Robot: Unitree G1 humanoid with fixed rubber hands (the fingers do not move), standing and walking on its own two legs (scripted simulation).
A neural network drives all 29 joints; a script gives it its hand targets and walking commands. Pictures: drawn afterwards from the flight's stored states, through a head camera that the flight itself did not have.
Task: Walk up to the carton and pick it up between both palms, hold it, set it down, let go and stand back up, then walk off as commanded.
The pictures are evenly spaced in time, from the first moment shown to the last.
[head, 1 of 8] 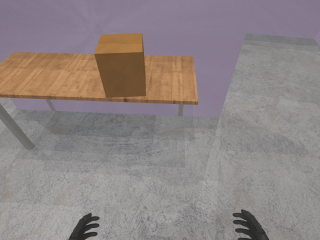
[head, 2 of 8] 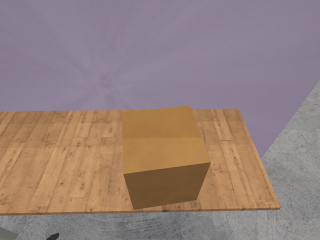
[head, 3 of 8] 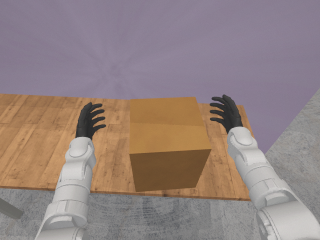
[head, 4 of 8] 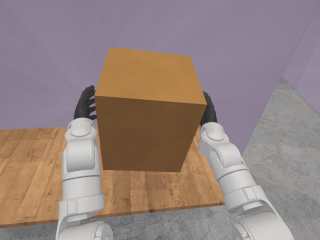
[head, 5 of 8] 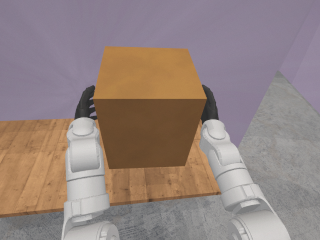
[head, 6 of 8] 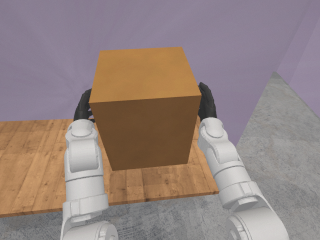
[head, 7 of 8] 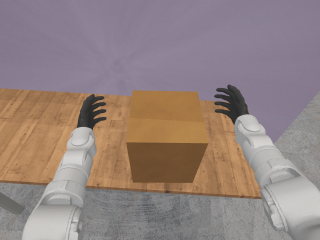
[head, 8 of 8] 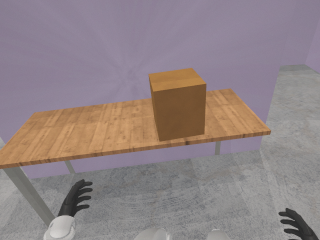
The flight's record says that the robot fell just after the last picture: yes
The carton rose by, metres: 0.25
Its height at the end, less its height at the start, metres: +0.00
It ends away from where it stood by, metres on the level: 0.02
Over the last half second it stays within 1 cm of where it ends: yes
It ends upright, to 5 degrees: yes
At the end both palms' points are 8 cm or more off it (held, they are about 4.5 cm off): yes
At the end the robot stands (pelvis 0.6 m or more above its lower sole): yes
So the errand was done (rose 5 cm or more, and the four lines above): yes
